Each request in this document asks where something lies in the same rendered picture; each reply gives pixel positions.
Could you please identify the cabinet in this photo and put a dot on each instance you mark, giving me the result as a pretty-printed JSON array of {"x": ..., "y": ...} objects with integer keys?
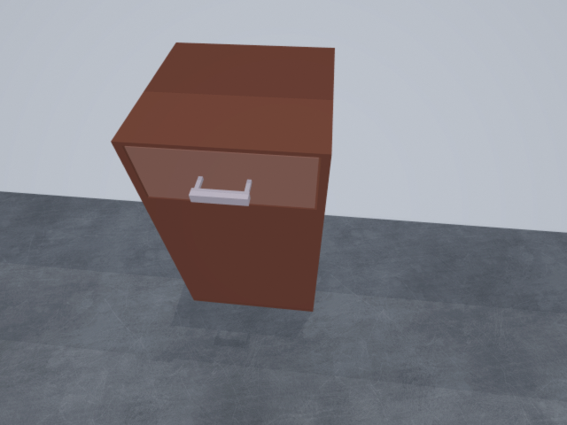
[{"x": 275, "y": 100}]

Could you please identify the drawer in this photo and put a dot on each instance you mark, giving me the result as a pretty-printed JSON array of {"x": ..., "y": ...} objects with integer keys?
[{"x": 276, "y": 179}]

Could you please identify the handle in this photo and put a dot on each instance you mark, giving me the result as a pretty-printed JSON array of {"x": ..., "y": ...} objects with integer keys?
[{"x": 219, "y": 196}]

